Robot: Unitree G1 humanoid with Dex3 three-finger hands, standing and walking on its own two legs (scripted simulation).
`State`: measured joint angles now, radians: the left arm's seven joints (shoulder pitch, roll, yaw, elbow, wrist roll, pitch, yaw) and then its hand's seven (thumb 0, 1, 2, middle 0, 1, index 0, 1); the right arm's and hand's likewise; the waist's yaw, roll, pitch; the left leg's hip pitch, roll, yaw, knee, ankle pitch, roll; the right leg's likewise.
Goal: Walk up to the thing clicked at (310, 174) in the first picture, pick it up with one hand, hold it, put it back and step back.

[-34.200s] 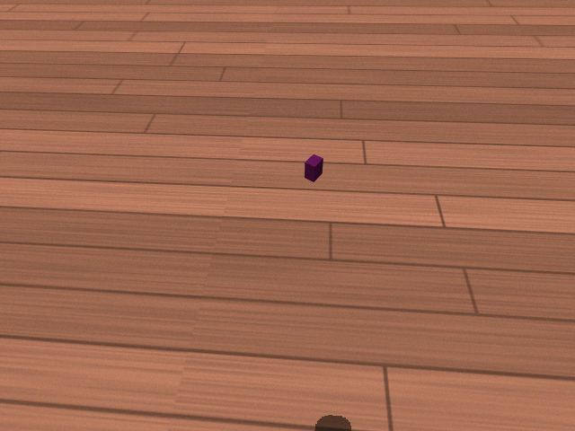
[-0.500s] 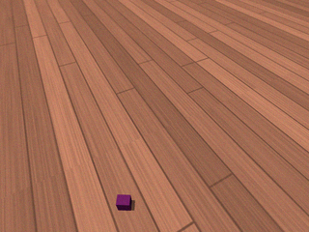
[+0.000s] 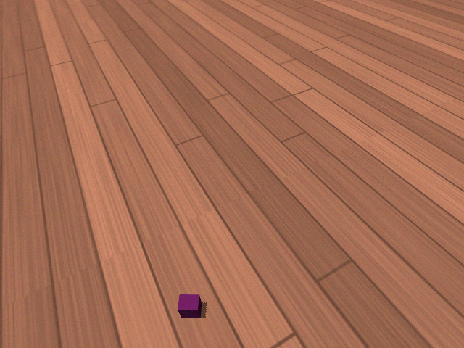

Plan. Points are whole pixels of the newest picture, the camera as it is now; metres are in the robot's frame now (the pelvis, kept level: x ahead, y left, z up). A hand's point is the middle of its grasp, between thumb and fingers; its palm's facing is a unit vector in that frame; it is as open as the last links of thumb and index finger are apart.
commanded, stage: stand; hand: left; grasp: from above
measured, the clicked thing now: (190, 306) +0.42 +0.21 -0.73
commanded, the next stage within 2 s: step back in 1.52 s
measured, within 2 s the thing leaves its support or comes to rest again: neither
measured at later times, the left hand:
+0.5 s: hand out of the picture +0.07 +0.22 -0.16, palm faces +0.00 -0.94 -0.33, open 7.4 cm
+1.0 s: hand out of the picture +0.10 +0.22 -0.15, palm faces -0.01 -0.94 -0.34, open 7.4 cm
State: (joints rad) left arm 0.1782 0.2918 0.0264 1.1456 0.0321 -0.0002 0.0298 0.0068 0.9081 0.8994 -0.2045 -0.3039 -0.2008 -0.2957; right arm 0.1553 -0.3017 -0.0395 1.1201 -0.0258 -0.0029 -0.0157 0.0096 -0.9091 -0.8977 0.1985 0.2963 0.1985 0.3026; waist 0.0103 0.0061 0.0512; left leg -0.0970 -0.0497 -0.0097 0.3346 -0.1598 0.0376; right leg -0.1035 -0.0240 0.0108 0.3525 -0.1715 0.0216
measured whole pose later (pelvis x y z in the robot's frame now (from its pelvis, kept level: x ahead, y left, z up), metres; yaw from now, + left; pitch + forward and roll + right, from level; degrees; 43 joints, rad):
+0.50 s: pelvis +0.01 -0.02 +0.00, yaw +0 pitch -4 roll +0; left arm 0.13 0.30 0.02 1.15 0.02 -0.01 0.02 0.01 0.91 0.90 -0.21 -0.30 -0.20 -0.30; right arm 0.13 -0.32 -0.02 1.14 -0.02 0.00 -0.01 0.01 -0.91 -0.90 0.20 0.30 0.20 0.30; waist 0.00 0.01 0.05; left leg -0.09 -0.02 -0.02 0.31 -0.16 0.01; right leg -0.09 0.00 0.00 0.31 -0.16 0.00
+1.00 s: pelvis +0.02 -0.02 +0.00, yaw -1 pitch -3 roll +0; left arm 0.11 0.32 0.02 1.15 0.02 -0.01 0.01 0.01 0.91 0.90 -0.21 -0.30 -0.20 -0.30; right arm 0.12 -0.33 -0.02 1.15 -0.02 -0.01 -0.01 0.01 -0.91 -0.90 0.20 0.30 0.20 0.30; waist 0.00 0.01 0.05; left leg -0.08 -0.01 -0.01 0.29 -0.17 0.00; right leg -0.09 0.02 0.01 0.31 -0.17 -0.01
